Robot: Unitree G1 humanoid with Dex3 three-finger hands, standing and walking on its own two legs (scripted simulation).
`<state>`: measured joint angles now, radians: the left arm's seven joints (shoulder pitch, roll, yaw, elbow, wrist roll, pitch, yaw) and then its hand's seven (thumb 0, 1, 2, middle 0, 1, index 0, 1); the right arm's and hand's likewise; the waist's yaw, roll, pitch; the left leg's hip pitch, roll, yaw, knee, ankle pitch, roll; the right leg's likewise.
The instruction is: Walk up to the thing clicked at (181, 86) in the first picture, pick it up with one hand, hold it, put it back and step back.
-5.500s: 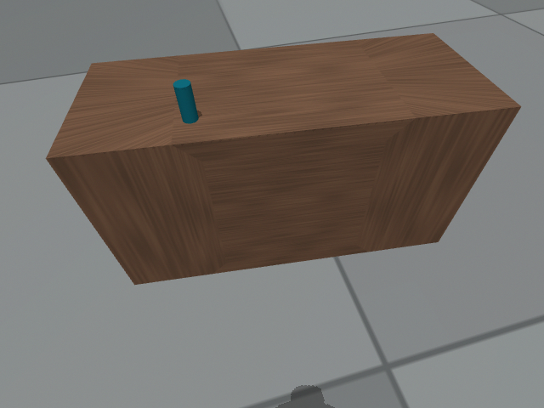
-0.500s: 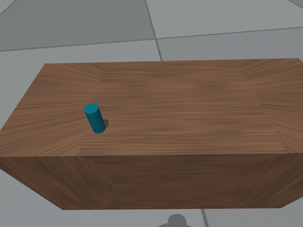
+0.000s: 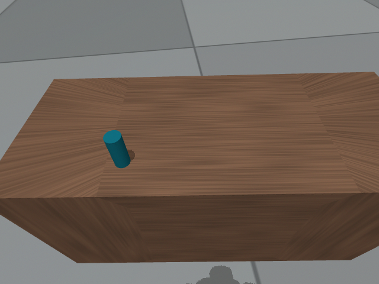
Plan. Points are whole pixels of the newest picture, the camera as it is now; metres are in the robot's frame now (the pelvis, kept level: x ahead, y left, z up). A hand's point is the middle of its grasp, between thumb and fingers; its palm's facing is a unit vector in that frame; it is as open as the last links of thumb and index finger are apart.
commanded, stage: stand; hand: left
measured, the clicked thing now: (117, 150) +0.46 +0.22 -0.02
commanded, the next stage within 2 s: rise first in 0.78 s
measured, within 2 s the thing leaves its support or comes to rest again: neither
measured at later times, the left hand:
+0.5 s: hand out of the picture +0.08 +0.26 -0.15, palm faces -0.01 -0.94 -0.35, open 7.4 cm
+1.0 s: hand out of the picture +0.12 +0.25 -0.14, palm faces +0.08 -0.94 -0.32, open 8.3 cm
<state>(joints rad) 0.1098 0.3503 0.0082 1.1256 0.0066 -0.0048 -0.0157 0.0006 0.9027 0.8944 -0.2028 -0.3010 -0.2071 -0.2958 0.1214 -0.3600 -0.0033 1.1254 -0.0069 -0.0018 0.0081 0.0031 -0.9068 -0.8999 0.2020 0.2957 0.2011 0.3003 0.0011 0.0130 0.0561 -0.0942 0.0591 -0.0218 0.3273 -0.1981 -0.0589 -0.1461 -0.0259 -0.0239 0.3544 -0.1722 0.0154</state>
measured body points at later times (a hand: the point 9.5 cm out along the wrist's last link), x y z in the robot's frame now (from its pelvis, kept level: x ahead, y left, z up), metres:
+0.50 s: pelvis +0.00 +0.00 +0.00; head +0.01 +0.00 +0.45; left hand +0.08 +0.31 -0.13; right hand +0.08 -0.30 -0.13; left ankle -0.01 +0.16 -0.75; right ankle +0.01 -0.13 -0.75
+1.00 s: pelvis +0.00 +0.01 +0.00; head +0.03 +0.00 +0.44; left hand +0.12 +0.30 -0.12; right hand +0.11 -0.29 -0.13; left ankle -0.01 +0.16 -0.75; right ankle +0.01 -0.13 -0.75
